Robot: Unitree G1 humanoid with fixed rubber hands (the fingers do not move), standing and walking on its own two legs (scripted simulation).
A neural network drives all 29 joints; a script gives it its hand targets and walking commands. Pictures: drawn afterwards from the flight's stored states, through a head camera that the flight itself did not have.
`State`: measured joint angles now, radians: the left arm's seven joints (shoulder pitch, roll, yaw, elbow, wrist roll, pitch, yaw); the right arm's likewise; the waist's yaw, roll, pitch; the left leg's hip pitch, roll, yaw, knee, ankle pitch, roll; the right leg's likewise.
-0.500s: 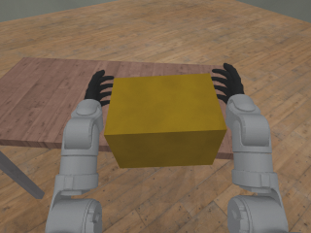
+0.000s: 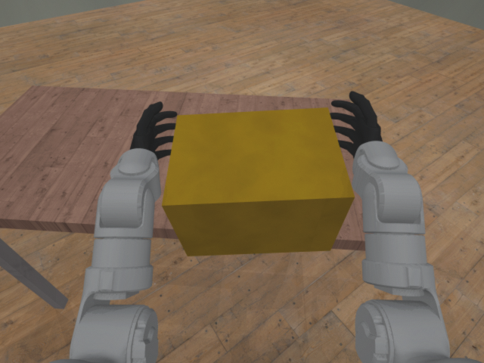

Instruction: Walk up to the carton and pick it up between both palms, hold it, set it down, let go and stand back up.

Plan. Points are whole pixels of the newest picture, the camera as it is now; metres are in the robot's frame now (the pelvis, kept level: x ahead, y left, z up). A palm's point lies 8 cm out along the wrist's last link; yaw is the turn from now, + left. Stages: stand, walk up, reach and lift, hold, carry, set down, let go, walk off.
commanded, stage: hold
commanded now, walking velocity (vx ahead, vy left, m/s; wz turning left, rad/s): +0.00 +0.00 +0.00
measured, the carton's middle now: (255, 184) +0.35 +0.00 +0.12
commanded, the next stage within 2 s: none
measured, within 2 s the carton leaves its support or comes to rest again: neither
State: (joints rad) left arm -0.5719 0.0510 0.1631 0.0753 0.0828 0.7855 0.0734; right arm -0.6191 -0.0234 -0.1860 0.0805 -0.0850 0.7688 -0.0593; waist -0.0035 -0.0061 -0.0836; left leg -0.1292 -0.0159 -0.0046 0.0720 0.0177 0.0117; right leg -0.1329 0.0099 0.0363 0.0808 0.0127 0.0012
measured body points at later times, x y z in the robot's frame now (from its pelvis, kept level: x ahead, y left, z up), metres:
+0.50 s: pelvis +0.00 +0.00 +0.00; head -0.01 +0.00 +0.45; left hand +0.37 +0.17 +0.18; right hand +0.38 -0.16 +0.20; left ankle +0.03 +0.11 -0.76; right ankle +0.03 -0.12 -0.76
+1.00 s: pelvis -0.01 +0.00 +0.00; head -0.02 +0.00 +0.45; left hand +0.38 +0.16 +0.18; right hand +0.38 -0.16 +0.20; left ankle +0.03 +0.11 -0.76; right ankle +0.03 -0.12 -0.76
